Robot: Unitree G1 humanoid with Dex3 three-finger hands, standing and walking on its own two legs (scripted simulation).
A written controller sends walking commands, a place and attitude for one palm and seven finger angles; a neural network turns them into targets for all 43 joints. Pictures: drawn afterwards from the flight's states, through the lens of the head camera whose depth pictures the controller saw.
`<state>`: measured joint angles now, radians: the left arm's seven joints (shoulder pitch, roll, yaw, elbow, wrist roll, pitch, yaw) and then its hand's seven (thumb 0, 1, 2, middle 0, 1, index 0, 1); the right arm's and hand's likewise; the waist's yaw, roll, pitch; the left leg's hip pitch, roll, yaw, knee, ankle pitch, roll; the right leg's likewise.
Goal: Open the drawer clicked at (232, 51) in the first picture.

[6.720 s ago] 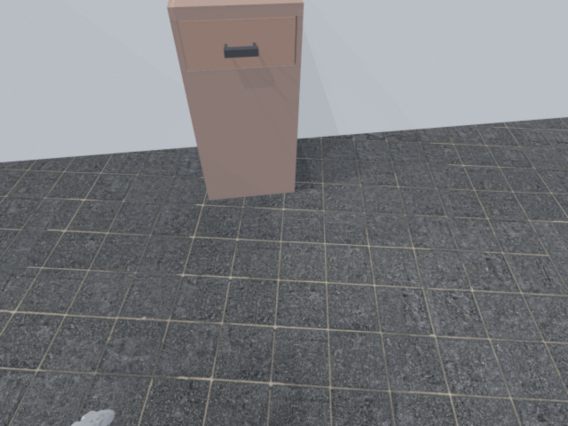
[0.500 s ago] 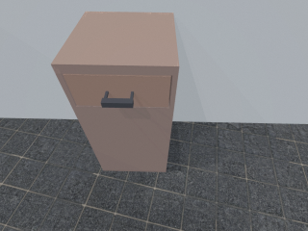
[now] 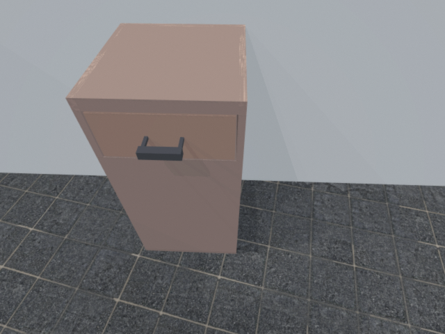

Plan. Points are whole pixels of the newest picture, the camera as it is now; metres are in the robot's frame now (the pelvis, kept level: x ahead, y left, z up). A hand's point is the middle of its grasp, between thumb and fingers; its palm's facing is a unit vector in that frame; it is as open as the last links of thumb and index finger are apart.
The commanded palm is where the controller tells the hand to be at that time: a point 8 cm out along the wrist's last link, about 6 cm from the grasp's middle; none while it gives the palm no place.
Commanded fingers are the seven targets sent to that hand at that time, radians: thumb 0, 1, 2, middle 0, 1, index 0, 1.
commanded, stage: look again from close up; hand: left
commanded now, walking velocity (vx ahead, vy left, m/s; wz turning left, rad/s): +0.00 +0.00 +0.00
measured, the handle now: (161, 146) +0.56 +0.19 -0.03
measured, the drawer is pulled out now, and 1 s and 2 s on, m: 0.00 0.00 0.00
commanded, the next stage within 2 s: raise the hand with hooked fingers in 0.52 s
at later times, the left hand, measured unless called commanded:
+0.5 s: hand out of the picture +0.02 +0.24 -0.18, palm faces +0.00 -0.98 -0.21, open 7.3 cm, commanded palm none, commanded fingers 0.00 0.90 0.90 -0.20 -0.30 -0.20 -0.30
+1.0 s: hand (90, 318) +0.16 +0.25 -0.06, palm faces -0.07 -0.16 -0.98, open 8.3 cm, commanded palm +0.14 +0.28 -0.02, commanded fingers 0.00 0.43 0.70 -0.23 -0.60 -0.23 -0.60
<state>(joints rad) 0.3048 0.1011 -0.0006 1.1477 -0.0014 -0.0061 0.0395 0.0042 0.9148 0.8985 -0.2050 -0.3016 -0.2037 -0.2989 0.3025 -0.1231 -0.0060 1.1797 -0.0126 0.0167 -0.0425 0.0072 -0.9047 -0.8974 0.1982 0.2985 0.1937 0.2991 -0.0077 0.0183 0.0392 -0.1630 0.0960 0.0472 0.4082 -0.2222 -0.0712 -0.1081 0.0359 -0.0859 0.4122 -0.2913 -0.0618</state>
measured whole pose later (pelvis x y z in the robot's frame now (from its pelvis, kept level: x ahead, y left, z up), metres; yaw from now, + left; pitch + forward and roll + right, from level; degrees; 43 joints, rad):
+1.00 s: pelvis -0.03 +0.04 -0.04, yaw -4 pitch +9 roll +3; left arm 0.44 0.31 -0.07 0.05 1.05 -0.05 0.43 0.00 0.66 0.79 -0.22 -0.46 -0.22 -0.46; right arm 0.10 -0.27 -0.05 0.53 -0.06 0.02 0.03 0.02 -0.90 -0.90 0.20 0.30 0.20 0.30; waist 0.07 0.00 -0.13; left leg -0.58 0.00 0.13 0.79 -0.37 0.03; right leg -0.62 0.02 0.02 0.86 -0.40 -0.05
